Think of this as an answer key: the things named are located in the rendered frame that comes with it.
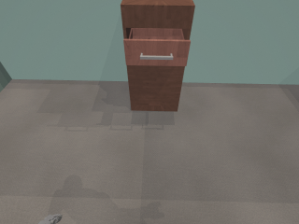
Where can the left robot hand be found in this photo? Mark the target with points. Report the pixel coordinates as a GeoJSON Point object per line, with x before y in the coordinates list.
{"type": "Point", "coordinates": [51, 219]}

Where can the cabinet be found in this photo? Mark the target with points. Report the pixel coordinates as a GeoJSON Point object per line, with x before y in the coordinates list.
{"type": "Point", "coordinates": [156, 87]}

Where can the handle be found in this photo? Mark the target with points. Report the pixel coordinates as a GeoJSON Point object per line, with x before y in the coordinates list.
{"type": "Point", "coordinates": [156, 57]}

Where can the drawer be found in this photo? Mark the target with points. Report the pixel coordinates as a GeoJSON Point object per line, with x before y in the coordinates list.
{"type": "Point", "coordinates": [156, 42]}

